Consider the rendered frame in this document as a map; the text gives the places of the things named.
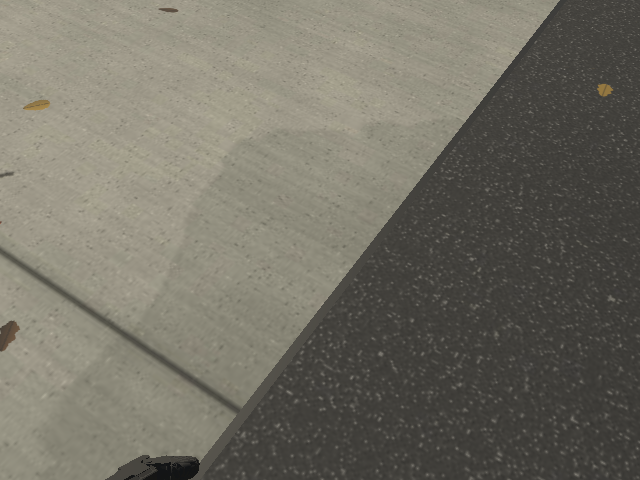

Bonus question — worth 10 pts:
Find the robot left hand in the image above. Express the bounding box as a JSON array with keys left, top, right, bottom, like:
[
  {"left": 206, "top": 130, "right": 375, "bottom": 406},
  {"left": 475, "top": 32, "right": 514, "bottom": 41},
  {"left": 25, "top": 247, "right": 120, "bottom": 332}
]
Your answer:
[{"left": 105, "top": 455, "right": 200, "bottom": 480}]

